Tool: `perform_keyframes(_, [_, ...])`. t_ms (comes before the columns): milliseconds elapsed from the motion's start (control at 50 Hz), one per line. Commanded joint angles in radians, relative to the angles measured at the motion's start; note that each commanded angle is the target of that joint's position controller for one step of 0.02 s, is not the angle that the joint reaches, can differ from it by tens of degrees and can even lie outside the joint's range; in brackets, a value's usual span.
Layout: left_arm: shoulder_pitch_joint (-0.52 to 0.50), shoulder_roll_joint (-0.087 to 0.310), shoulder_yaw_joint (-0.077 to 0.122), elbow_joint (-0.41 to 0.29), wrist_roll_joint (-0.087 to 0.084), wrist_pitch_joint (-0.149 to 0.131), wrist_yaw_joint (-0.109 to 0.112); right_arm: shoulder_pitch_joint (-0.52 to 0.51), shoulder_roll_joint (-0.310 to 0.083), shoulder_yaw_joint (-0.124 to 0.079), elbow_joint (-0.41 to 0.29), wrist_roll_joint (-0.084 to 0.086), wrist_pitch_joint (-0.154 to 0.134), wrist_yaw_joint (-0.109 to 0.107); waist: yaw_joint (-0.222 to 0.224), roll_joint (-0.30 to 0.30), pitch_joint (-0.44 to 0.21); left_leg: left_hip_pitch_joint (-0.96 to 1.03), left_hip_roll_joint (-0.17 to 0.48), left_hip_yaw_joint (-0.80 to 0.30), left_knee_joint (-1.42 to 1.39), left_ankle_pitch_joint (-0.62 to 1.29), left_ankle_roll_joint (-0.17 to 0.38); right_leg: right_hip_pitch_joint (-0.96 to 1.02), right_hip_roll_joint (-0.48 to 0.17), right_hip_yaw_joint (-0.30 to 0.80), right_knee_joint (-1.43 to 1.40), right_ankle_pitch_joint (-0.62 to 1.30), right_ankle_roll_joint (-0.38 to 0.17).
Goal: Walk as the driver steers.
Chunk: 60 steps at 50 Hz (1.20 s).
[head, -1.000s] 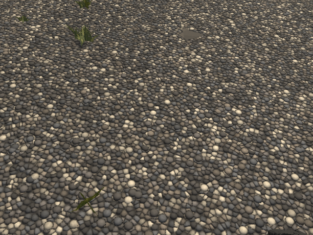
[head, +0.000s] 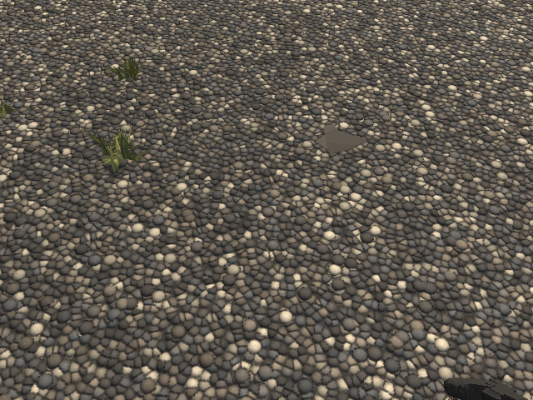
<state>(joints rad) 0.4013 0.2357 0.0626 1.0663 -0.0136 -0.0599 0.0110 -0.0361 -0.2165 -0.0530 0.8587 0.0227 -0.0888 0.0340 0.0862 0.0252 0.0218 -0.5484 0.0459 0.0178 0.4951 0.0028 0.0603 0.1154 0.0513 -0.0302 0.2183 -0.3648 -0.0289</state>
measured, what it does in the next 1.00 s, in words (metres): walks ahead: left foot, then right foot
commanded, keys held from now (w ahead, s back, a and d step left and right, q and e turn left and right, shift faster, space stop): w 0.20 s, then w+e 0.38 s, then q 0.42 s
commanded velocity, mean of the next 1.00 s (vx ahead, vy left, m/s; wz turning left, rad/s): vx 0.39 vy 0.00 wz -0.07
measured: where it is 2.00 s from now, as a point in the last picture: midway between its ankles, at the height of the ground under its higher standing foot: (330, 365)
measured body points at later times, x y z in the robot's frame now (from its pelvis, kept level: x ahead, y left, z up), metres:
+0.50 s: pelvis +0.27 +0.01 +0.01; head +0.29 +0.00 +0.46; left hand +0.47 +0.23 -0.10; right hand +0.24 -0.26 -0.14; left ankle +0.16 +0.11 -0.73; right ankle +0.45 -0.15 -0.69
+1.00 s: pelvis +0.49 -0.07 +0.01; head +0.52 -0.07 +0.46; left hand +0.62 +0.19 -0.12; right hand +0.56 -0.34 -0.12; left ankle +0.61 +0.06 -0.69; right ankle +0.45 -0.14 -0.73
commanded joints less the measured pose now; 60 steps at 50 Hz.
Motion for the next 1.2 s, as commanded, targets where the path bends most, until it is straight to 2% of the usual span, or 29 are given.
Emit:
perform_keyframes(20, [-0.031,0.158,0.029,-0.039,0.000,0.007,0.005,0.182,-0.179,-0.061,0.006,-0.003,-0.015,-0.002,-0.175,-0.100,-0.108,0.312,-0.052,0.036,-0.022,-0.046,0.063,-0.050,-0.248,0.061,0.307,0.945,-0.104])
perform_keyframes(40, [-0.036,0.129,0.014,-0.064,0.014,0.008,0.004,0.379,-0.242,-0.080,0.051,-0.018,-0.013,-0.010,-0.238,-0.021,-0.255,0.644,0.103,-0.140,0.017,-0.023,0.126,-0.268,-0.189,0.027,0.600,0.701,-0.074])
perform_keyframes(60, [0.081,-0.001,-0.026,-0.067,0.016,-0.014,-0.010,0.464,-0.309,-0.093,0.077,-0.017,-0.009,-0.009,-0.183,0.236,-0.394,0.997,0.339,-0.611,-0.078,-0.195,0.296,-0.680,0.006,0.015,0.973,0.021,0.001])
perform_keyframes(80, [0.032,0.075,-0.010,-0.056,-0.005,-0.041,-0.016,0.453,-0.211,-0.064,0.076,-0.009,-0.005,-0.010,-0.208,0.182,-0.394,0.992,0.337,-0.727,-0.173,-0.291,0.282,-0.801,-0.011,0.148,1.110,-0.200,-0.013])
perform_keyframes(100, [-0.067,0.140,0.008,-0.089,-0.031,-0.059,-0.018,0.349,-0.173,-0.049,0.057,-0.007,-0.010,-0.014,-0.193,0.141,-0.238,0.854,0.303,-0.575,-0.196,-0.258,0.232,-0.868,-0.067,0.144,1.131,-0.133,-0.029])
perform_keyframes(120, [-0.128,0.144,0.010,-0.101,-0.036,-0.064,-0.011,0.264,-0.148,-0.039,0.036,-0.015,-0.014,-0.014,-0.162,0.054,-0.154,0.698,0.264,-0.449,-0.224,-0.169,0.204,-0.836,-0.121,0.116,1.086,-0.041,-0.032])
perform_keyframes(140, [-0.157,0.134,0.017,-0.104,-0.021,-0.060,-0.004,0.215,-0.120,-0.031,0.035,-0.023,-0.018,-0.010,-0.132,0.016,-0.083,0.562,0.228,-0.361,-0.255,-0.079,0.187,-0.798,-0.151,0.101,1.016,0.014,-0.026])
perform_keyframes(180, [-0.119,0.091,0.020,-0.095,-0.009,-0.035,0.000,0.203,-0.089,-0.019,0.047,-0.033,-0.024,-0.004,-0.081,0.046,-0.067,0.442,0.186,-0.275,-0.307,-0.033,0.169,-0.693,-0.184,0.104,0.932,0.066,-0.024])
perform_keyframes(260, [-0.191,0.070,0.022,-0.118,-0.008,-0.004,0.002,0.256,-0.153,-0.034,0.076,-0.035,-0.027,-0.026,-0.078,0.033,-0.005,0.389,0.193,-0.179,-0.388,-0.039,0.176,-0.767,-0.206,0.099,0.772,0.194,0.002])
perform_keyframes(380, [-0.361,0.058,0.016,-0.173,-0.007,-0.006,-0.023,0.313,-0.161,-0.031,0.107,-0.031,-0.026,-0.049,-0.122,0.029,0.038,0.418,0.155,0.009,-0.419,-0.002,0.112,-0.759,-0.159,0.071,0.492,0.485,-0.005])
perform_keyframes(500, [-0.490,0.057,0.003,-0.254,-0.008,-0.002,-0.056,0.384,-0.183,-0.040,0.144,-0.018,0.003,-0.055,-0.153,0.016,0.081,0.644,0.231,0.083,-0.326,0.129,0.090,-0.828,-0.135,0.025,0.381,0.364,-0.043])
perform_keyframes(560, [-0.407,0.105,0.025,-0.268,-0.005,0.001,-0.072,0.344,-0.226,-0.054,0.124,-0.010,0.024,-0.066,-0.084,0.067,0.000,0.677,0.237,0.133,-0.114,0.601,0.056,-0.648,-0.054,-0.069,0.382,0.202,-0.091])
perform_keyframes(580, [-0.269,0.140,0.049,-0.236,-0.007,0.003,-0.071,0.324,-0.227,-0.053,0.113,-0.010,0.034,-0.071,-0.008,0.061,-0.072,0.637,0.209,0.165,0.066,0.702,0.032,-0.469,-0.008,-0.093,0.343,0.222,-0.117])
perform_keyframes(600, [-0.104,0.207,0.081,-0.194,-0.003,0.005,-0.057,0.342,-0.205,-0.042,0.105,-0.017,0.034,-0.072,0.059,0.002,-0.161,0.446,0.167,0.165,0.320,0.570,-0.006,-0.168,-0.048,0.023,0.307,0.306,-0.164])
perform_keyframes(620, [-0.009,0.313,0.098,-0.176,0.006,0.007,-0.040,0.441,-0.084,0.002,0.077,-0.045,0.009,-0.049,0.004,-0.241,-0.297,-0.008,-0.015,0.162,0.738,-0.165,-0.084,0.246,-0.349,0.517,0.277,0.404,-0.347])
perform_keyframes(640, [0.016,0.252,0.071,-0.174,0.008,0.007,-0.035,0.448,-0.102,0.003,0.113,-0.018,-0.026,-0.033,0.014,-0.199,-0.436,-0.088,-0.086,-0.046,0.908,-0.627,-0.081,0.299,-0.467,0.754,0.147,0.588,-0.403])
perform_keyframes(660, [-0.041,0.204,0.053,-0.184,0.017,0.002,-0.033,0.345,-0.177,-0.023,0.094,0.027,-0.039,-0.028,0.026,-0.135,-0.331,-0.136,-0.026,-0.100,0.945,-0.590,-0.064,0.197,-0.428,0.541,0.170,0.764,-0.342])
perform_keyframes(680, [-0.132,0.162,0.040,-0.200,0.014,-0.005,-0.031,0.290,-0.172,-0.022,0.083,0.034,-0.038,-0.034,-0.003,-0.079,-0.226,-0.130,0.025,-0.086,0.875,-0.521,-0.057,0.040,-0.386,0.358,0.178,0.856,-0.290])
perform_keyframes(700, [-0.201,0.126,0.029,-0.206,0.014,-0.011,-0.033,0.267,-0.164,-0.030,0.092,0.020,-0.027,-0.045,-0.037,-0.028,-0.150,-0.095,0.056,-0.077,0.791,-0.477,-0.060,-0.103,-0.340,0.256,0.142,0.835,-0.248])
perform_keyframes(720, [-0.239,0.104,0.022,-0.205,0.024,-0.017,-0.032,0.285,-0.155,-0.037,0.100,0.013,-0.006,-0.054,-0.075,-0.058,-0.118,-0.015,0.077,-0.083,0.736,-0.435,-0.060,-0.215,-0.312,0.187,0.103,0.815,-0.217])
perform_keyframes(780, [-0.275,0.100,0.016,-0.184,0.048,-0.031,-0.029,0.364,-0.100,-0.036,0.128,0.003,0.044,-0.067,-0.134,-0.091,-0.100,0.095,0.058,-0.081,0.655,-0.328,-0.073,-0.355,-0.273,0.059,0.043,0.893,-0.210])
perform_keyframes(900, [-0.296,0.149,0.021,-0.170,0.036,-0.003,0.025,0.230,-0.100,-0.034,0.052,-0.009,0.055,-0.054,-0.104,-0.105,-0.084,0.039,0.058,-0.040,0.334,-0.093,-0.089,-0.260,-0.267,-0.068,0.021,0.836,-0.178])
perform_keyframes(1000, [-0.272,0.167,0.029,-0.160,0.020,0.041,0.043,0.158,-0.113,-0.038,-0.014,-0.011,0.075,-0.031,-0.078,-0.099,-0.052,-0.002,0.043,-0.003,0.237,-0.175,-0.070,-0.146,-0.328,-0.067,0.074,0.756,-0.179])
perform_keyframes(1100, [-0.304,0.190,0.043,-0.192,-0.009,0.078,0.061,0.226,-0.132,-0.053,-0.042,-0.007,0.070,-0.002,-0.136,-0.095,-0.079,0.147,-0.031,0.066,0.014,-0.160,0.005,-0.124,-0.319,-0.098,0.325,0.875,-0.099])
perform_keyframes(1120, [-0.266,0.186,0.043,-0.192,-0.001,0.077,0.060,0.295,-0.200,-0.077,-0.035,-0.014,0.065,-0.010,-0.159,-0.011,-0.133,0.317,-0.011,-0.024,-0.065,0.134,0.054,-0.208,-0.242,-0.132,0.498,0.778,-0.032])
perform_keyframes(1140, [-0.280,0.142,0.030,-0.237,0.038,0.067,0.049,0.346,-0.323,-0.108,-0.042,-0.032,0.066,-0.032,-0.146,0.215,-0.201,0.552,0.203,-0.335,-0.031,0.678,0.188,-0.493,-0.101,-0.165,0.800,0.262,0.054])
perform_keyframes(1160, [-0.317,0.109,0.017,-0.268,0.047,0.057,0.035,0.369,-0.305,-0.094,-0.051,-0.050,0.068,-0.033,-0.150,0.264,-0.326,0.696,0.346,-0.596,-0.080,0.701,0.369,-0.702,0.051,-0.007,1.027,-0.347,0.076])
perform_keyframes(1180, [-0.329,0.131,0.024,-0.257,0.019,0.051,0.019,0.327,-0.260,-0.079,-0.074,-0.041,0.062,-0.028,-0.151,0.129,-0.319,0.655,0.319,-0.522,-0.096,0.567,0.335,-0.739,-0.012,0.117,1.091,-0.330,0.060])
perform_keyframes(1200, [-0.350,0.136,0.028,-0.253,-0.006,0.051,0.017,0.246,-0.238,-0.077,-0.095,-0.025,0.057,-0.034,-0.124,0.072,-0.233,0.574,0.260,-0.418,-0.105,0.441,0.275,-0.772,-0.041,0.116,1.067,-0.247,0.053])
